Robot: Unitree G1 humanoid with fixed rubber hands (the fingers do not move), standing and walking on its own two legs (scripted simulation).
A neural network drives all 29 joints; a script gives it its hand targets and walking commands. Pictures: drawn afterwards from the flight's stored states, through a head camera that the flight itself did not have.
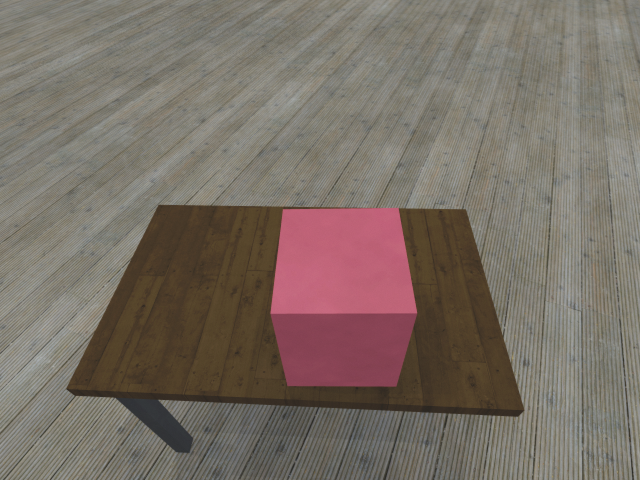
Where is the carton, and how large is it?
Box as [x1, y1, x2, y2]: [270, 208, 416, 386]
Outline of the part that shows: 398,208 283,209 270,313 287,385 396,385 416,315 415,303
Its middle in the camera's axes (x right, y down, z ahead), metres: +0.04 +0.11 +0.69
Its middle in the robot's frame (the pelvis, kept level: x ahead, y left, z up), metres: +0.44 -0.02 -0.11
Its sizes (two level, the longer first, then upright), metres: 0.210 0.200 0.250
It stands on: a table, 0.55 m high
